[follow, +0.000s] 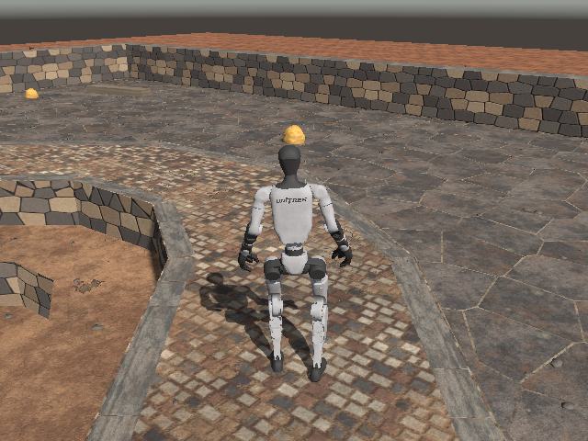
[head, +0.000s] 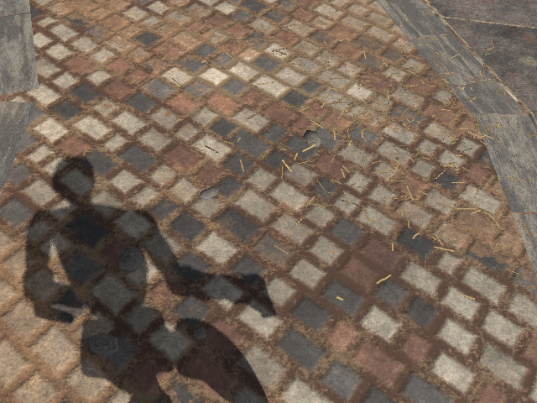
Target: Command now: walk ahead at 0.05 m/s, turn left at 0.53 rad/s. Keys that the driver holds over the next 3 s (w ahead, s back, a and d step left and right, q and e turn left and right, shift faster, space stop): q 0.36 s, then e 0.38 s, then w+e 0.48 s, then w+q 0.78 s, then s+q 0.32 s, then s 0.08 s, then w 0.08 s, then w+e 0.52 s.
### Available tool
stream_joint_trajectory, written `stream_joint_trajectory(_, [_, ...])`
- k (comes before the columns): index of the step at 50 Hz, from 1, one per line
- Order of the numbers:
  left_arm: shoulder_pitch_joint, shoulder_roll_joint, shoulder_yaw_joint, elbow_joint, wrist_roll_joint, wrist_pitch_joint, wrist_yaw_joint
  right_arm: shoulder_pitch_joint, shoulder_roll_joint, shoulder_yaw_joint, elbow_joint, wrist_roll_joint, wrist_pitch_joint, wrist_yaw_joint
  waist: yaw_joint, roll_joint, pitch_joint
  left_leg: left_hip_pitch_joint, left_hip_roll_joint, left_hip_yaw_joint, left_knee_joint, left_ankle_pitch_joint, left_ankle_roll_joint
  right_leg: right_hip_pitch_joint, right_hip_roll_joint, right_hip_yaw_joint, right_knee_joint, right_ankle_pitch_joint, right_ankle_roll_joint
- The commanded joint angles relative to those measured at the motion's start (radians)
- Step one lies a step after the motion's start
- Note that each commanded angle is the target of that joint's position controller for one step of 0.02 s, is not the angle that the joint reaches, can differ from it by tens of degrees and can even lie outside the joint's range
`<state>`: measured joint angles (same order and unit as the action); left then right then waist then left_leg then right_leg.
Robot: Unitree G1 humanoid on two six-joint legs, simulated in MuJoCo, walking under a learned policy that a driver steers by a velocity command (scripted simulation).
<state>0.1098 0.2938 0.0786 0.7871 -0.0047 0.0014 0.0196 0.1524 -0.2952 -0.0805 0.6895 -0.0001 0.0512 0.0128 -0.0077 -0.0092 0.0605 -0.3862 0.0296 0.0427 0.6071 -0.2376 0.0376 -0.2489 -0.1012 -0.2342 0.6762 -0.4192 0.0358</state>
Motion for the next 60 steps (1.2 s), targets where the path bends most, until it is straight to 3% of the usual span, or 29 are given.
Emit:
stream_joint_trajectory(1, [-0.036,0.103,0.021,-0.087,0.028,-0.004,0.001,0.159,-0.243,-0.063,-0.058,-0.023,-0.041,-0.006,-0.071,0.188,-0.282,0.430,0.343,-0.550,-0.226,0.732,0.350,-0.372,0.104,0.256,0.557,-0.299,0.038])
stream_joint_trajectory(2, [-0.059,0.105,0.023,-0.095,0.001,-0.001,0.002,0.120,-0.225,-0.056,-0.060,-0.017,-0.058,-0.004,-0.051,0.147,-0.241,0.394,0.302,-0.456,-0.233,0.657,0.307,-0.405,0.088,0.283,0.575,-0.219,0.017])
stream_joint_trajectory(4, [-0.052,0.116,0.031,-0.075,0.010,0.004,0.022,0.024,-0.168,-0.042,-0.069,0.019,-0.060,-0.018,-0.008,0.081,-0.179,0.326,0.227,-0.375,-0.243,0.483,0.216,-0.418,0.056,0.305,0.484,-0.072,0.009])
stream_joint_trajectory(7, [-0.020,0.100,0.031,-0.063,0.005,0.005,0.022,-0.002,-0.162,-0.036,-0.088,0.004,-0.049,-0.036,0.022,0.126,-0.200,0.265,0.177,-0.336,-0.255,0.492,0.201,-0.325,0.089,0.301,0.416,0.023,0.026])
stream_joint_trajectory(11, [-0.046,0.073,0.020,-0.064,0.003,0.005,0.022,0.015,-0.186,-0.046,-0.092,0.009,-0.039,-0.051,0.001,0.129,-0.195,0.258,0.160,-0.370,-0.253,0.365,0.197,-0.284,0.108,0.316,0.221,0.059,0.052])
stream_joint_trajectory(18, [-0.034,0.095,0.023,-0.061,-0.006,-0.016,-0.001,-0.016,-0.187,-0.046,-0.108,0.008,-0.019,-0.043,-0.013,0.180,-0.162,0.192,0.134,-0.507,-0.239,0.210,0.182,-0.151,0.139,0.327,-0.006,0.054,0.033])
stream_joint_trajectory(21, [0.062,0.084,0.018,-0.024,0.002,-0.031,-0.022,-0.033,-0.134,-0.021,-0.106,0.012,-0.009,-0.048,0.029,0.164,-0.191,0.174,0.099,-0.450,-0.150,0.245,0.117,0.025,0.109,0.283,-0.271,0.264,-0.010])
stream_joint_trajectory(22, [0.056,0.108,0.017,-0.029,0.022,-0.033,-0.024,0.017,-0.087,-0.004,-0.091,0.001,-0.010,-0.048,0.007,0.082,-0.187,0.119,0.042,-0.393,-0.086,0.110,0.059,0.099,0.009,0.381,-0.339,0.345,-0.047])
stream_joint_trajectory(23, [0.005,0.150,0.013,-0.051,0.038,-0.030,-0.021,0.099,-0.038,0.013,-0.075,-0.027,-0.017,-0.045,-0.070,-0.141,-0.178,0.038,-0.094,-0.256,0.059,-0.200,-0.004,0.134,-0.157,0.578,-0.369,0.533,-0.128])
stream_joint_trajectory(24, [-0.035,0.106,-0.008,-0.050,0.067,-0.035,-0.024,0.049,-0.080,0.000,-0.097,-0.029,-0.027,-0.046,-0.063,-0.248,-0.126,0.039,-0.085,-0.227,0.103,-0.340,-0.051,-0.023,-0.242,0.711,-0.408,0.485,-0.272])
stream_joint_trajectory(25, [-0.092,0.063,-0.022,-0.067,0.058,-0.044,-0.028,0.032,-0.124,-0.009,-0.077,-0.030,-0.030,-0.050,-0.056,-0.181,-0.098,0.082,-0.038,-0.225,0.135,-0.290,-0.078,-0.047,-0.192,0.670,-0.420,0.400,-0.273])
stream_joint_trajectory(26, [-0.107,0.066,-0.022,-0.057,0.038,-0.046,-0.028,0.017,-0.116,-0.011,-0.064,-0.030,-0.033,-0.049,-0.053,-0.163,-0.089,0.086,-0.033,-0.200,0.080,-0.213,-0.091,-0.025,-0.129,0.607,-0.401,0.353,-0.227])
stream_joint_trajectory(28, [-0.083,0.121,-0.011,-0.043,0.000,-0.040,-0.021,-0.013,-0.076,-0.003,-0.046,-0.034,-0.038,-0.049,-0.031,-0.147,-0.073,0.130,-0.032,-0.170,-0.077,-0.052,-0.107,0.017,-0.060,0.555,-0.352,0.369,-0.170])
stream_joint_trajectory(31, [-0.006,0.175,0.005,-0.032,-0.005,-0.028,-0.014,-0.027,-0.098,-0.010,-0.037,-0.011,-0.046,-0.053,-0.005,-0.134,-0.090,0.195,-0.048,-0.132,-0.137,0.062,-0.096,0.040,-0.023,0.567,-0.308,0.445,-0.156])
stream_joint_trajectory(33, [0.020,0.173,0.009,-0.042,-0.008,-0.028,-0.021,-0.004,-0.128,-0.021,-0.032,-0.005,-0.042,-0.062,0.012,-0.114,-0.120,0.230,-0.030,-0.117,-0.082,0.106,-0.074,0.017,-0.004,0.588,-0.277,0.472,-0.160])
stream_joint_trajectory(38, [-0.020,0.147,0.014,-0.078,-0.023,0.006,-0.003,0.051,-0.093,-0.031,-0.010,-0.011,-0.046,-0.053,-0.014,-0.031,-0.143,0.255,-0.021,-0.107,-0.117,-0.014,-0.032,-0.081,0.056,0.559,-0.198,0.306,-0.146])
stream_joint_trajectory(40, [-0.039,0.096,0.002,-0.101,-0.026,0.012,-0.002,0.115,-0.129,-0.040,0.005,-0.014,-0.053,-0.051,-0.038,0.155,-0.101,0.345,0.133,-0.301,-0.273,-0.302,0.079,-0.313,0.173,0.391,-0.009,-0.089,-0.085])
stream_joint_trajectory(41, [-0.067,0.089,-0.002,-0.124,-0.028,0.004,-0.007,0.134,-0.170,-0.047,0.005,-0.015,-0.063,-0.052,-0.058,0.279,-0.060,0.365,0.318,-0.522,-0.402,-0.380,0.180,-0.446,0.184,0.308,0.205,-0.142,-0.069])
stream_joint_trajectory(42, [-0.093,0.125,0.010,-0.142,-0.023,-0.006,-0.013,0.131,-0.163,-0.041,-0.003,-0.025,-0.081,-0.056,-0.057,0.222,-0.015,0.334,0.394,-0.589,-0.424,-0.349,0.223,-0.517,0.098,0.338,0.367,-0.145,-0.063])
stream_joint_trajectory(43, [-0.068,0.136,0.018,-0.135,-0.024,-0.009,-0.019,0.097,-0.148,-0.036,-0.008,-0.015,-0.093,-0.063,-0.027,0.145,0.004,0.318,0.372,-0.531,-0.421,-0.330,0.205,-0.526,0.065,0.356,0.417,-0.090,-0.060])
stream_joint_trajectory(46, [-0.065,0.091,0.004,-0.133,-0.019,-0.009,-0.041,0.076,-0.159,-0.036,-0.007,0.007,-0.104,-0.066,-0.036,0.126,0.012,0.322,0.279,-0.303,-0.448,-0.194,0.130,-0.490,0.023,0.289,0.346,0.041,-0.028])
stream_joint_trajectory(50, [-0.072,0.062,-0.015,-0.158,-0.016,-0.016,-0.068,0.090,-0.194,-0.050,0.005,0.016,-0.112,-0.045,-0.043,0.147,-0.022,0.217,0.215,-0.083,-0.428,-0.079,0.094,-0.230,0.035,0.197,0.104,0.092,-0.027])
stream_joint_trajectory(54, [0.104,0.118,0.013,-0.107,-0.021,-0.005,-0.063,0.098,-0.182,-0.046,0.015,0.026,-0.108,-0.021,0.042,0.095,-0.052,0.085,0.225,-0.003,-0.242,-0.113,0.068,0.076,0.122,0.099,-0.056,0.133,-0.082])
stream_joint_trajectory(55, [0.235,0.170,0.045,-0.072,-0.031,-0.002,-0.053,0.119,-0.132,-0.028,0.019,0.009,-0.110,-0.016,0.099,0.012,-0.110,0.014,0.178,0.077,-0.008,-0.013,0.027,0.252,0.138,0.140,-0.097,0.116,-0.117])
stream_joint_trajectory(56, [0.360,0.292,0.073,-0.061,-0.032,-0.004,-0.034,0.089,-0.042,0.003,-0.028,-0.031,-0.118,-0.016,0.124,-0.287,-0.137,-0.234,0.073,0.139,0.445,-0.270,-0.064,0.400,-0.098,0.566,-0.236,0.086,-0.224])
stream_joint_trajectory(57, [0.337,0.340,0.066,-0.109,-0.016,-0.034,-0.047,0.050,-0.045,0.007,-0.097,-0.001,-0.146,-0.025,0.113,-0.312,-0.207,-0.495,-0.066,-0.061,0.662,-0.379,-0.086,0.455,-0.257,1.110,-0.480,-0.232,-0.413])
stream_joint_trajectory(58, [0.305,0.258,0.046,-0.110,-0.011,-0.061,-0.054,-0.007,-0.129,-0.009,-0.101,0.046,-0.169,-0.021,0.125,-0.161,-0.127,-0.579,0.001,-0.131,0.730,-0.296,-0.057,0.419,-0.277,1.075,-0.521,-0.276,-0.413])
stream_joint_trajectory(59, [0.273,0.198,0.027,-0.109,-0.007,-0.074,-0.054,-0.015,-0.148,-0.013,-0.098,0.047,-0.181,-0.017,0.097,-0.134,-0.072,-0.571,0.039,-0.129,0.683,-0.199,-0.027,0.359,-0.241,0.953,-0.487,-0.193,-0.375])
stream_joint_trajectory(60, [0.224,0.165,0.016,-0.120,-0.007,-0.076,-0.052,0.007,-0.142,-0.013,-0.073,0.019,-0.186,-0.020,0.062,-0.064,-0.045,-0.505,0.074,-0.132,0.617,-0.118,-0.022,0.281,-0.191,0.833,-0.460,-0.065,-0.333])
